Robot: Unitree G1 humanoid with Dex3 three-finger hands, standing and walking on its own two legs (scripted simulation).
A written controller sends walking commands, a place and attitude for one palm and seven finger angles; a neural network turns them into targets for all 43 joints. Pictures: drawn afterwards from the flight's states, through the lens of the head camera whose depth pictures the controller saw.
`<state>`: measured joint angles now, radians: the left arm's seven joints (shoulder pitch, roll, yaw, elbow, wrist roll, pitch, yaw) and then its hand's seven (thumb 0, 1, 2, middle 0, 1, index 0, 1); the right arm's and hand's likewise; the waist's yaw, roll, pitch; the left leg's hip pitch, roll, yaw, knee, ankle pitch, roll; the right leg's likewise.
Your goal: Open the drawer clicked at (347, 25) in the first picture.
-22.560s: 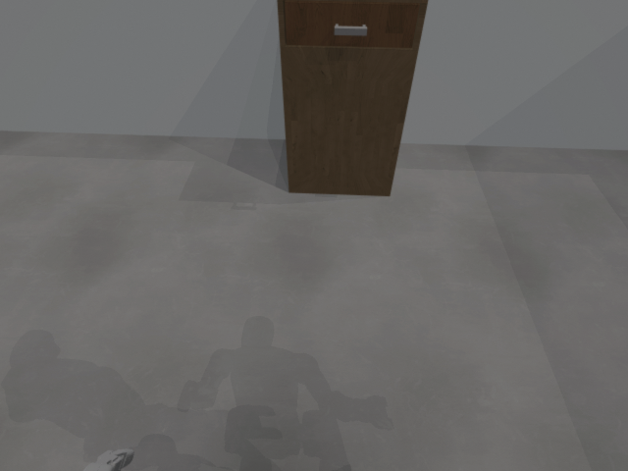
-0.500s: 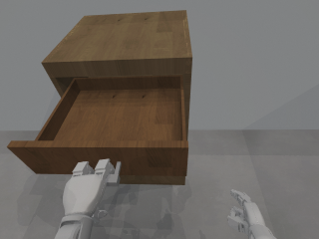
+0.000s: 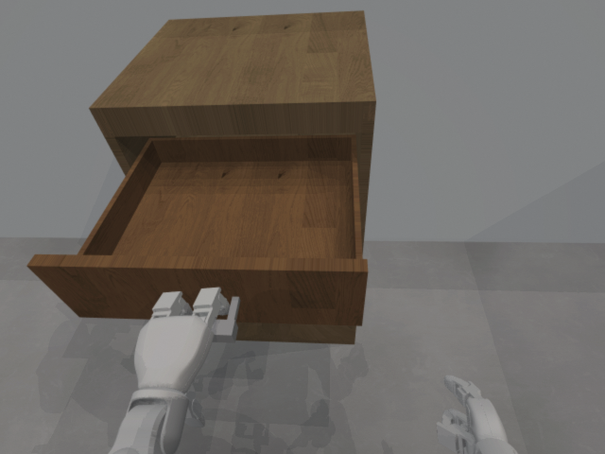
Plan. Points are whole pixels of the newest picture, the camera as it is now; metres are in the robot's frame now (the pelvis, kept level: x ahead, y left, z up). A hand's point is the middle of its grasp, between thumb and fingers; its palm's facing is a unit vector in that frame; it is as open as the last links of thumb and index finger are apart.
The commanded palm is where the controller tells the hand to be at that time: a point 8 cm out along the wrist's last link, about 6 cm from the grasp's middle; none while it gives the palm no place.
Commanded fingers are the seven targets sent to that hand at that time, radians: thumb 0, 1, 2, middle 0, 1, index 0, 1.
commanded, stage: lift the hand off the handle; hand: left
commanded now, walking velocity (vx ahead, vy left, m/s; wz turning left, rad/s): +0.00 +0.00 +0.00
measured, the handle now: (198, 316) +0.28 +0.19 +0.03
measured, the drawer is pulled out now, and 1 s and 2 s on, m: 0.30 0.30 0.30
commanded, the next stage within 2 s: draw the hand back to the body in 1.26 s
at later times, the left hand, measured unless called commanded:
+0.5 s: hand (167, 330) +0.24 +0.20 +0.07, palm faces +0.07 -0.17 -0.98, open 13.4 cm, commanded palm +0.21 +0.20 +0.14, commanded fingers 0.00 -0.50 0.30 -0.30 -1.20 -0.30 -1.20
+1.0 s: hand (162, 280) +0.26 +0.18 +0.15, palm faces +0.16 -0.19 -0.97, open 13.8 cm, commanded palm +0.21 +0.19 +0.21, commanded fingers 0.00 -0.50 0.30 -0.30 -1.20 -0.30 -1.20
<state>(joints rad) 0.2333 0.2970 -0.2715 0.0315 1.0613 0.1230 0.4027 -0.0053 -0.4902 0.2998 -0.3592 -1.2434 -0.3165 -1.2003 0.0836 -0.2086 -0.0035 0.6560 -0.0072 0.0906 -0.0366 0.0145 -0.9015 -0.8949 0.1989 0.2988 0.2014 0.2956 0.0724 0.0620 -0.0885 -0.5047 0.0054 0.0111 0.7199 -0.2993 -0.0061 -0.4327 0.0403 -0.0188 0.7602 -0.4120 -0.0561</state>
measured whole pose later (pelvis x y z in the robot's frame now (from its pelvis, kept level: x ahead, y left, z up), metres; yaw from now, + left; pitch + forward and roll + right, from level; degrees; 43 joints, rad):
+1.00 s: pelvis +0.02 +0.02 +0.02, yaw +0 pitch -2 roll +1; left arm 0.16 0.39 -0.24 -0.41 0.93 0.31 0.03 -0.01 -0.49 0.30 -0.32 -1.20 -0.32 -1.20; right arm 0.01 -0.21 0.05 0.61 0.03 0.15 0.04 0.02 -0.90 -0.90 0.20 0.30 0.20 0.30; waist 0.10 0.12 -0.04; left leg -0.23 -0.02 0.02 0.49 -0.22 0.02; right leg -0.15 0.02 0.00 0.51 -0.32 -0.03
